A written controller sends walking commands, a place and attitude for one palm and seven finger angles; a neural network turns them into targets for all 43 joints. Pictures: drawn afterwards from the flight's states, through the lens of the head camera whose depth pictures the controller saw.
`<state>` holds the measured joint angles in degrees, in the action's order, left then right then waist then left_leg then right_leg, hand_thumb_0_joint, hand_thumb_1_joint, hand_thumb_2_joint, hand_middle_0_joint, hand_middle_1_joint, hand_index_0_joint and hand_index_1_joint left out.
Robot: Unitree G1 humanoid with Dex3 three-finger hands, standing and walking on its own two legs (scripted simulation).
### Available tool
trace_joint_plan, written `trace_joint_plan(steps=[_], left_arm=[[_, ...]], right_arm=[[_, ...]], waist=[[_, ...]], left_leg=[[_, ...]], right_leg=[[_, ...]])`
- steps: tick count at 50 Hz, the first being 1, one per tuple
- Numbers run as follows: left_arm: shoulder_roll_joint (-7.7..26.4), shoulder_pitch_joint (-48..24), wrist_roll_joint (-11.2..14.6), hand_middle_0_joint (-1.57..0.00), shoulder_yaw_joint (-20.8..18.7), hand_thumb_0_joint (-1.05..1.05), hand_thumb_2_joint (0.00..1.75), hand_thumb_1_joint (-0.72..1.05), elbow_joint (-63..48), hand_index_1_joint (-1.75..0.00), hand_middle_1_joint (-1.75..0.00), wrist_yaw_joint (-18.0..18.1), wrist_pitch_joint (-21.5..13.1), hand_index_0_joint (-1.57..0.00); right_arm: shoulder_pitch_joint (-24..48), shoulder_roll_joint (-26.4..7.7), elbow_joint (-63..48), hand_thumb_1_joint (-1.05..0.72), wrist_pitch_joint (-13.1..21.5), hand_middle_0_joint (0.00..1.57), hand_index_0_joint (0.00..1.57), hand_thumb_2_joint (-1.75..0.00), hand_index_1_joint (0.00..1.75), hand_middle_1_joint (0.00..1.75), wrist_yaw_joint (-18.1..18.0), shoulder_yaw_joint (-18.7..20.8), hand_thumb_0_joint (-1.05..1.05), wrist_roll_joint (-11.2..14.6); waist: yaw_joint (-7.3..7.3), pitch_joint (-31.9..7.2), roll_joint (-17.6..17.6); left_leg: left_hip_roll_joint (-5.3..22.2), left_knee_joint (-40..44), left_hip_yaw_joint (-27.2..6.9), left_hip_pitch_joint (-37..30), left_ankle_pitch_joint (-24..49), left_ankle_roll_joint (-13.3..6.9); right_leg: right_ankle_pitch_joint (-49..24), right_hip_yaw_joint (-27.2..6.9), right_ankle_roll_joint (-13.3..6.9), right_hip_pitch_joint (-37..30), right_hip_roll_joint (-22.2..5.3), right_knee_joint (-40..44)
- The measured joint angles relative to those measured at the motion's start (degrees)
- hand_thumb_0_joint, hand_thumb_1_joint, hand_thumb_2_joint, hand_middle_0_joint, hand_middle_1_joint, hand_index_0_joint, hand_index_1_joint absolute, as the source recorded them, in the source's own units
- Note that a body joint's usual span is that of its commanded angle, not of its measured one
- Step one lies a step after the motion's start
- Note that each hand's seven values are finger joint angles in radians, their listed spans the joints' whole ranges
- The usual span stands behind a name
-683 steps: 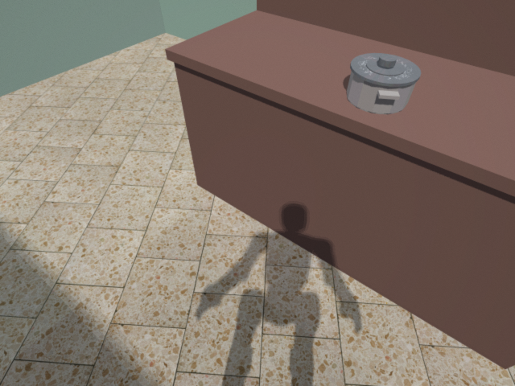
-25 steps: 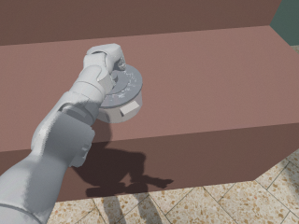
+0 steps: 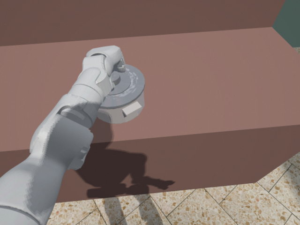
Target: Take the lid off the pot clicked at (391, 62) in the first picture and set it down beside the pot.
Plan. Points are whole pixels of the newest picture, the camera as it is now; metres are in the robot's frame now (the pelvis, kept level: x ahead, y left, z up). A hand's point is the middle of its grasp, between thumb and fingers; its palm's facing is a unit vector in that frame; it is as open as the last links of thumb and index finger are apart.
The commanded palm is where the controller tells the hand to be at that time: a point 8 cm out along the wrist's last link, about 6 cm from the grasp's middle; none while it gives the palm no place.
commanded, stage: close the fingers and squeeze the knob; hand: left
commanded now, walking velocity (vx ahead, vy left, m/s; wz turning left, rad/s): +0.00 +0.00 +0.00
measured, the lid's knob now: (112, 78) +0.51 +0.07 +0.11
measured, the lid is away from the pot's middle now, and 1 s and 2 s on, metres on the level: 0.00 0.00 0.01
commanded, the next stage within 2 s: lift the lid straight up in 1.28 s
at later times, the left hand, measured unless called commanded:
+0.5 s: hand (108, 78) +0.49 +0.08 +0.13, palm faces -0.37 -0.06 -0.93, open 8.9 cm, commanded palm +0.49 +0.08 +0.18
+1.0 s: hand (107, 76) +0.49 +0.08 +0.13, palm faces -0.38 -0.08 -0.92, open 8.1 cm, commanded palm +0.50 +0.09 +0.18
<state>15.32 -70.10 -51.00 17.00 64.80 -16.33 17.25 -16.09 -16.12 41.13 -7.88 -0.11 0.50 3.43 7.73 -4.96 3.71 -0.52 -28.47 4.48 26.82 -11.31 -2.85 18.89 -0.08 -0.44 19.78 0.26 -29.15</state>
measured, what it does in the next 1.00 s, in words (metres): stands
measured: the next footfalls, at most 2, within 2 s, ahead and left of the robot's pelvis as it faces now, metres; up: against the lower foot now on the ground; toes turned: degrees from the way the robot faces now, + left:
none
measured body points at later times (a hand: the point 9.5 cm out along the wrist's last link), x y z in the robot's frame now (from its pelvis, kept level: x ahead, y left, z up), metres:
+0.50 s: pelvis +0.00 +0.00 +0.00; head +0.05 -0.02 +0.45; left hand +0.50 +0.08 +0.18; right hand +0.05 -0.27 -0.14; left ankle +0.03 +0.09 -0.73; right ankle -0.05 -0.12 -0.73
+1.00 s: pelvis +0.00 +0.00 +0.00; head +0.05 -0.02 +0.45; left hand +0.51 +0.08 +0.19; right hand +0.04 -0.27 -0.14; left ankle +0.03 +0.09 -0.73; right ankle -0.05 -0.12 -0.73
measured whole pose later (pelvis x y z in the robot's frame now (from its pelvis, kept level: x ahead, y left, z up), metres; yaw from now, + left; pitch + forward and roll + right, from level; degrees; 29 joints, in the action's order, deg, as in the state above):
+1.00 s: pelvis +0.00 +0.00 +0.00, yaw +0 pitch +10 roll +0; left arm 16.0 -71.9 -51.0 17.2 66.7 -17.3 16.7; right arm -16.4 -16.1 41.9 -7.4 -0.1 0.6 3.2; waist 8.2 -4.8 3.5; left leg -0.6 -29.1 4.1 28.0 -11.5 -3.1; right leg 18.8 0.2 -0.3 20.6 0.2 -29.1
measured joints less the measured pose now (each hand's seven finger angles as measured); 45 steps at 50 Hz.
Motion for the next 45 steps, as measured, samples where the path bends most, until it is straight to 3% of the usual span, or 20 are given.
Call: trace_joint_plan(steps=[8, 16, 28, 45], left_arm=[[-0.2, 0.9, 0.4, -0.55, 1.2, 0.00, 1.16, -0.15, -0.8, -0.55, -0.52, -0.1, 0.2, -0.63], [-0.4, 1.2, 0.6, -0.46, 1.7, 0.00, 1.04, -0.04, -1.1, -0.79, -0.75, 0.1, 0.1, -0.57], [-0.2, -0.7, 0.5, -0.48, 1.6, 0.00, 0.97, 0.07, 0.6, -0.95, -0.91, -0.3, 0.3, -0.59], [0.3, -2.1, 0.2, -0.51, 0.9, -0.01, 0.89, 0.08, 2.0, -1.01, -0.98, -1.2, -0.3, -0.66]], right_arm=[[0.2, 0.2, 0.1, -0.91, 0.0, 0.20, 0.20, -0.90, 0.30, 0.30, 0.3, 0.3, 0.01, -0.1], [0.6, 0.4, 0.4, -0.91, 0.1, 0.20, 0.20, -0.90, 0.30, 0.30, 0.5, 0.3, 0.01, 0.0], [0.9, 0.2, 0.8, -0.91, 0.2, 0.20, 0.20, -0.90, 0.30, 0.30, 0.4, 0.2, 0.01, -0.1], [0.0, -0.1, 1.1, -0.91, 0.3, 0.20, 0.20, -0.90, 0.30, 0.30, 0.1, 0.1, 0.01, -0.1]], waist=[[-0.28, 0.0, 0.1], [-0.63, 0.3, 0.1], [-0.29, 0.3, 0.0], [0.20, 0.3, -0.3]], left_leg=[[-0.1, 0.2, -0.1, -0.3, 0.0, 0.0], [-0.3, 0.3, -0.3, -0.5, 0.1, -0.1], [-0.4, -0.1, -0.5, 0.3, -0.2, -0.1], [-0.2, -0.7, -0.6, 1.1, -0.3, -0.1]], right_leg=[[0.0, 0.1, 0.0, -0.4, -0.1, 0.2], [0.1, 0.4, 0.1, -0.7, -0.3, 0.3], [0.3, 0.5, 0.1, 0.0, -0.3, 0.1], [0.2, 0.5, 0.1, 0.6, -0.1, 0.0]])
